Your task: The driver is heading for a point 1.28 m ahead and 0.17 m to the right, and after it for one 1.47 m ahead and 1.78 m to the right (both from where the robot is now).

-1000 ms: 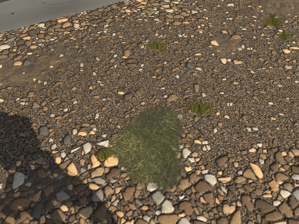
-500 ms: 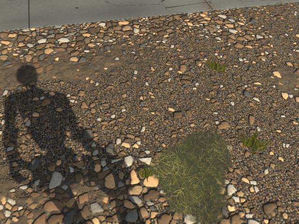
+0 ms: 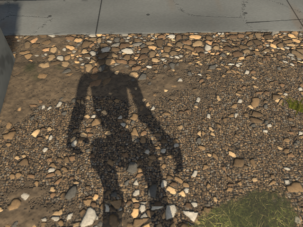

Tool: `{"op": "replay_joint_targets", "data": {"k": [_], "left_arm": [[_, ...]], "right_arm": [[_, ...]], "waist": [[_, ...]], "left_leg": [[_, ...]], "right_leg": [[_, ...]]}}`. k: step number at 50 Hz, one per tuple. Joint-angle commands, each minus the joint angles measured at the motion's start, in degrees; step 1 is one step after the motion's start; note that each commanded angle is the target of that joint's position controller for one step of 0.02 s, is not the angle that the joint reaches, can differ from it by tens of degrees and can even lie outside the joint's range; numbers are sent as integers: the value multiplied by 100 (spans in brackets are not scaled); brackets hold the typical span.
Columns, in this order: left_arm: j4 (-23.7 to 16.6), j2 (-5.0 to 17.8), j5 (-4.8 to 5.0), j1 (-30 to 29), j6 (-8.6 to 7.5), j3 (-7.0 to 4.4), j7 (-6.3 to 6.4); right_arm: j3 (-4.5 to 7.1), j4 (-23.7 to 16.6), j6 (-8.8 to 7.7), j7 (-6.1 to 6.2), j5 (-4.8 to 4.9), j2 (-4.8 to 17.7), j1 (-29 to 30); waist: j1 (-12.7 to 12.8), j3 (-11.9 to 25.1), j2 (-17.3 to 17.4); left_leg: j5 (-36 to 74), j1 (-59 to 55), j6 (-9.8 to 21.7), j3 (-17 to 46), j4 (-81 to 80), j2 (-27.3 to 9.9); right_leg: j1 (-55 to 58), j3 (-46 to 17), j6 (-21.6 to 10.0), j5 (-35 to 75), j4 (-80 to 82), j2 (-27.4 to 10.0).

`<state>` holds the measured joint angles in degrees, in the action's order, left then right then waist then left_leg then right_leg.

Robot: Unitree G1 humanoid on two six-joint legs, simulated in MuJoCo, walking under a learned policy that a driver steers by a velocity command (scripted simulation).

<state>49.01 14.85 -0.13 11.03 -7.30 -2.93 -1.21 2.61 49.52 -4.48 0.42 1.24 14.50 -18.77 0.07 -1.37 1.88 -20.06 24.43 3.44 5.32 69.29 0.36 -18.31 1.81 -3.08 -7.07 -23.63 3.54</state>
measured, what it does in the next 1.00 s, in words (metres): walks ahead: left foot, then right foot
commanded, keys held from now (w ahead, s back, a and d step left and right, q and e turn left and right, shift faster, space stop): w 1.00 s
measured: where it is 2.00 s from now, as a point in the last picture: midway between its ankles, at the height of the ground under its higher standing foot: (151, 120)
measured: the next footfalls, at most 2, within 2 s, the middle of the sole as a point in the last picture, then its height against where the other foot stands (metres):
left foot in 0.36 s outside the picture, level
right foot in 0.90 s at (173, 183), level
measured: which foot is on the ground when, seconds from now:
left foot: up 0.00-0.34, down 0.36-0.92, up 0.94-1.00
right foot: down 0.00-0.38, up 0.40-0.88, down 0.90-1.00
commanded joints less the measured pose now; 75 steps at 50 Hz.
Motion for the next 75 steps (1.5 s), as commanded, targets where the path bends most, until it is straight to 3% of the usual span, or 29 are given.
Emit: {"op": "replay_joint_targets", "data": {"k": [1,6,12,15,17,18,19,20,21,23,24,28,35,40,43,45,46,47,48,49,51,53,63,68,71,72,73,74,75], "left_arm": [[-164,394,-22,86,-59,-47,-32],[47,795,58,524,-17,-132,39],[298,943,168,1157,126,-115,61],[363,1026,172,1189,228,-134,78],[333,1026,148,1034,297,-113,94],[245,833,72,987,298,-32,104],[48,277,-18,1392,198,150,92],[128,206,89,1603,61,189,66],[51,831,236,1180,-14,27,38],[-88,777,177,533,10,3,62],[-86,721,101,538,81,-31,84],[-115,439,48,549,293,-18,111],[-556,256,53,-908,219,43,19],[-894,324,111,-1604,146,61,-135],[-896,498,103,-1334,98,0,-199],[-479,893,83,93,98,-224,-134],[-268,1344,19,1194,118,-346,-64],[-149,1623,18,1453,151,-399,-95],[-183,1067,79,1390,154,-253,-87],[-262,886,88,914,150,-190,-62],[-383,647,19,185,139,-119,-79],[-343,495,-38,59,90,-84,-106],[111,864,74,849,161,-163,94],[380,915,133,1303,294,-185,121],[358,1078,158,1089,370,-246,167],[319,1053,152,948,389,-231,171],[232,830,85,905,380,-146,169],[70,221,19,1374,301,26,147],[141,163,154,1613,197,64,123]], "right_arm": [[81,-386,-52,5,-40,273,-166],[-16,-759,-74,6,-131,188,748],[-56,-1107,-131,-131,-12,238,1854],[-2,-1248,-175,-208,-3,415,1950],[161,-1019,-199,-199,-38,696,1078],[314,-755,-200,-150,-63,1051,31],[470,-652,-154,-108,-182,1723,-787],[411,-561,-124,-149,-111,1490,-1009],[283,-614,-135,-163,-81,1071,-614],[156,-767,-131,-192,-99,694,256],[117,-795,-152,-214,-129,556,489],[169,-576,-257,-216,-140,680,384],[191,-170,-158,-47,-73,868,-271],[216,147,-33,-4,-30,937,-688],[254,183,47,28,-25,1044,-556],[209,130,106,39,-62,973,-376],[111,-26,91,52,-166,792,-429],[-110,11,-42,-35,-127,-29,-1253],[29,69,-171,-59,2,623,-857],[118,-139,-244,-75,130,908,-266],[140,-243,-230,-3,-5,805,210],[145,-188,-89,9,-34,587,-52],[67,-651,-41,-53,-80,284,1541],[49,-982,-129,-212,-20,354,2290],[147,-923,-216,-254,-28,618,1830],[252,-731,-234,-222,-45,795,1176],[393,-470,-244,-158,-105,1134,143],[537,-363,-212,-98,-232,1719,-654],[462,-295,-169,-115,-192,1444,-812]], "waist": [[-119,221,-528],[70,-7,-433],[450,-167,-558],[321,-162,-620],[-215,332,-591],[-647,1020,-377],[-673,1891,921],[-627,2390,1552],[-588,1550,949],[-274,624,209],[-89,437,228],[148,223,174],[-282,-136,112],[-444,-361,141],[-187,-121,298],[527,775,275],[860,1659,-372],[416,2407,-1930],[663,2187,-1315],[579,1307,-1034],[216,516,-351],[-73,447,-569],[296,-123,-470],[478,-344,-503],[83,-84,-679],[-285,295,-642],[-703,1068,-470],[-702,2058,709],[-673,2645,1537]], "left_leg": [[374,985,-9,64,-210,-699],[1528,1345,-206,-203,-1909,-829],[2239,886,-228,-479,-3499,-495],[1667,708,-14,-507,-3890,-385],[1483,-586,202,-744,-4185,-102],[1589,-2079,458,-374,-4076,-449],[1438,-4269,1194,1840,-4194,-1942],[686,-4772,1684,3716,-5088,-2445],[434,-4118,1399,3119,-5182,-2244],[1163,-2553,1074,1661,-5458,-1713],[1460,-2037,983,1259,-5668,-1497],[2419,-1481,1079,500,-6101,-1272],[2289,-1812,823,-128,-6263,-1091],[2374,-2746,768,-19,-5894,-1470],[3540,-3020,616,-42,-5355,-1540],[4951,-2580,372,-399,-3725,-1099],[3298,-1284,165,-650,-1873,-727],[-906,1035,-188,-423,44,345],[-1258,1664,-84,321,677,100],[-751,1994,-12,166,695,-189],[116,1540,-58,-72,102,-667],[416,962,-95,-41,-258,-850],[2588,1349,-336,-425,-3073,-708],[2175,1429,-211,-413,-3839,-527],[1637,509,-52,-481,-4161,-300],[1653,-467,63,-621,-4331,-145],[1819,-2125,305,-325,-4072,-508],[1507,-4486,951,1670,-4082,-2013],[647,-4935,1390,3492,-4936,-2606]], "right_leg": [[746,-1803,-1084,-17,1550,-1564],[729,-1081,-1115,696,1799,-1496],[1155,-773,-839,560,1506,-1530],[1672,-907,-704,750,1133,-1796],[1649,-628,-492,2137,33,-1539],[988,-337,-290,2113,-1318,-1225],[-1110,103,97,88,-3628,-456],[-2264,-539,146,-2506,-4761,-110],[-2797,-767,45,-2252,-5200,-498],[-2540,-543,22,-1261,-4709,-985],[-2219,-577,54,-964,-4354,-1146],[-1992,-503,220,-257,-3762,-1187],[-2059,-259,248,1456,-1445,-942],[-2304,-259,53,963,-777,-818],[-1594,-68,-166,340,-567,-590],[515,163,-457,461,-479,-310],[2388,-1092,-850,706,-649,-1409],[4275,-3873,-1742,-560,31,-2618],[4093,-4226,-1523,-1180,504,-2505],[3296,-3353,-1265,-945,634,-2341],[1700,-2242,-1099,204,959,-1946],[1072,-1722,-1070,536,1292,-1683],[1151,-553,-854,981,1709,-1367],[1918,-786,-829,982,1300,-1729],[2035,-998,-682,1740,706,-1817],[1861,-850,-555,2443,12,-1577],[1107,-628,-361,2138,-1275,-1229],[-984,-180,39,-1,-3503,-420],[-2032,-749,123,-2663,-4681,-78]]}}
